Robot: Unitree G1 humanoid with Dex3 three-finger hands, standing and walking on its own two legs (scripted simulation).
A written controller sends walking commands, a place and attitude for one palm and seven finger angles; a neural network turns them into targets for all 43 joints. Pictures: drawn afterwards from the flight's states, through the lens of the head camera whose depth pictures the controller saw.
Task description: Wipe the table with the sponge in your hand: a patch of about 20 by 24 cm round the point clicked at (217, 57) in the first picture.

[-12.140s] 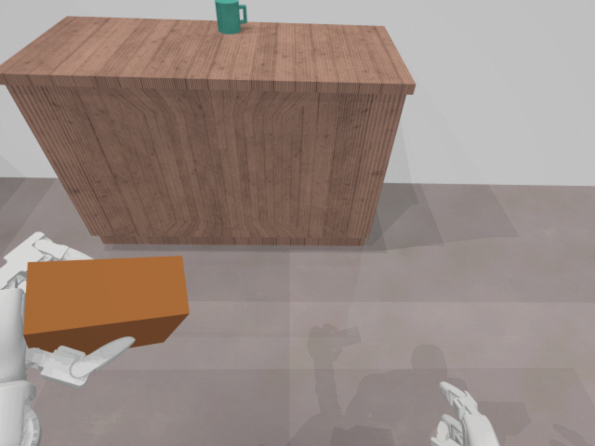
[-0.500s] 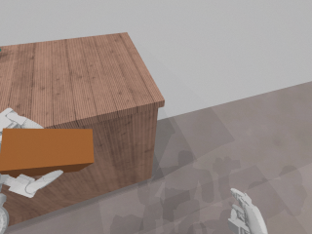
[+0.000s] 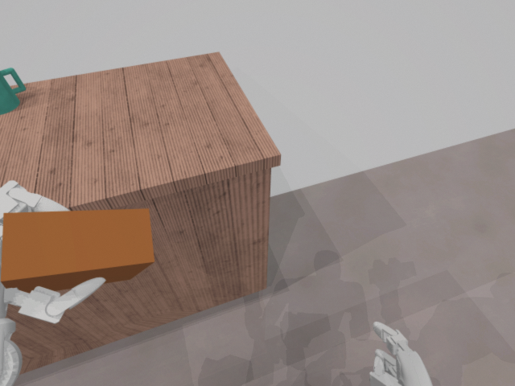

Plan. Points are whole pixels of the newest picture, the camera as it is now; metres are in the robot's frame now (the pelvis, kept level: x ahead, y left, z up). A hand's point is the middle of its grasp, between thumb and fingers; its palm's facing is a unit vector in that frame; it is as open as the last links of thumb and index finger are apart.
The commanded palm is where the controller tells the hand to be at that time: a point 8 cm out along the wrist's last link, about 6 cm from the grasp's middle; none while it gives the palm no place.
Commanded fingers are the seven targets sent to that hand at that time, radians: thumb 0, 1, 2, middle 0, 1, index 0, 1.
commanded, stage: shuffle to correct the standing spot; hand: left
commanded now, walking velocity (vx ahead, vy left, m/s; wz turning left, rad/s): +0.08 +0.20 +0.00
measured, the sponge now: (101, 251) +0.24 +0.21 +0.15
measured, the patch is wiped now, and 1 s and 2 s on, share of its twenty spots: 0.00 0.00 0.00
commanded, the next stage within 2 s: none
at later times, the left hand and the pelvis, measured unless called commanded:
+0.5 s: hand out of the picture +0.22 +0.31 +0.18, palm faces +0.40 -0.79 -0.47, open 10.4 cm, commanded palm +0.15 +0.36 +0.19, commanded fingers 0.00 0.10 1.30 -1.20 -1.60 -1.20 -1.60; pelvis +0.00 +0.07 -0.01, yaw +1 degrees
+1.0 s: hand out of the picture +0.23 +0.40 +0.20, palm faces +0.38 -0.80 -0.47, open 10.4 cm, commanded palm +0.17 +0.46 +0.19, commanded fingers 0.00 0.10 1.30 -1.20 -1.60 -1.20 -1.60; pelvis +0.01 +0.18 +0.00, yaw -1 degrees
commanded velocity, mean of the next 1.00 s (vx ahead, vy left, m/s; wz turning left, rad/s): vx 0.10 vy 0.20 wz -0.02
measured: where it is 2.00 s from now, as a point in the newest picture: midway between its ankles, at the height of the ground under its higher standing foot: outside the picture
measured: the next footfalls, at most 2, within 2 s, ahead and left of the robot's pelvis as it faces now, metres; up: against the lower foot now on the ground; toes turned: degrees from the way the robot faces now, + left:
left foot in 0.28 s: +0.08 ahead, +0.23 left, +0.00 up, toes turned +3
right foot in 0.44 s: +0.05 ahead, -0.02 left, +0.00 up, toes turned -6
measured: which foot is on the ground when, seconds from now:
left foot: down 0.00-0.00, up 0.02-0.26, down 0.28-0.46, up 0.48-0.72, down 0.74-0.98, up 1.00-1.00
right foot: down 0.00-0.30, up 0.32-0.42, down 0.44-0.74, up 0.76-0.94, down 0.96-1.00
